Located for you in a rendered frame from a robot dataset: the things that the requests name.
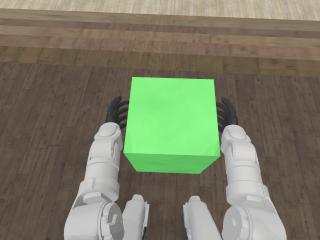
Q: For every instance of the right robot forearm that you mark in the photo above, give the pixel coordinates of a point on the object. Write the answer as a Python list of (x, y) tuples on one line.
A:
[(244, 180)]

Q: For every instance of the left robot thigh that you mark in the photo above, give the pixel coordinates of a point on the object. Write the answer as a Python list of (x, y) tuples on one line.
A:
[(135, 218)]

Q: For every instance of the left robot hand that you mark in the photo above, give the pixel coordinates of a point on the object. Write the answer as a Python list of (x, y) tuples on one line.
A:
[(114, 112)]

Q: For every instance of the robot right upper arm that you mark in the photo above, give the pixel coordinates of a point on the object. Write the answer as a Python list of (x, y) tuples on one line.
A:
[(243, 222)]

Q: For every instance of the right robot hand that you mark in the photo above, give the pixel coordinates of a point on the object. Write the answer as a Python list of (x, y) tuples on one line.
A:
[(229, 114)]

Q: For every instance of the carton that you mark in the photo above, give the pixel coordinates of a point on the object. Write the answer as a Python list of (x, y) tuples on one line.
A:
[(172, 125)]

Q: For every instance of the robot left upper arm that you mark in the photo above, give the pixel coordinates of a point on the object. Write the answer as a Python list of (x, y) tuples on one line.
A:
[(96, 221)]

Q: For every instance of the robot right shin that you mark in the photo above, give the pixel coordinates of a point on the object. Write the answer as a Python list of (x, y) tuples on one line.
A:
[(192, 198)]

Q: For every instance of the left robot forearm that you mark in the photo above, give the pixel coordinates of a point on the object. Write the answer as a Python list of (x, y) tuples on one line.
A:
[(101, 177)]

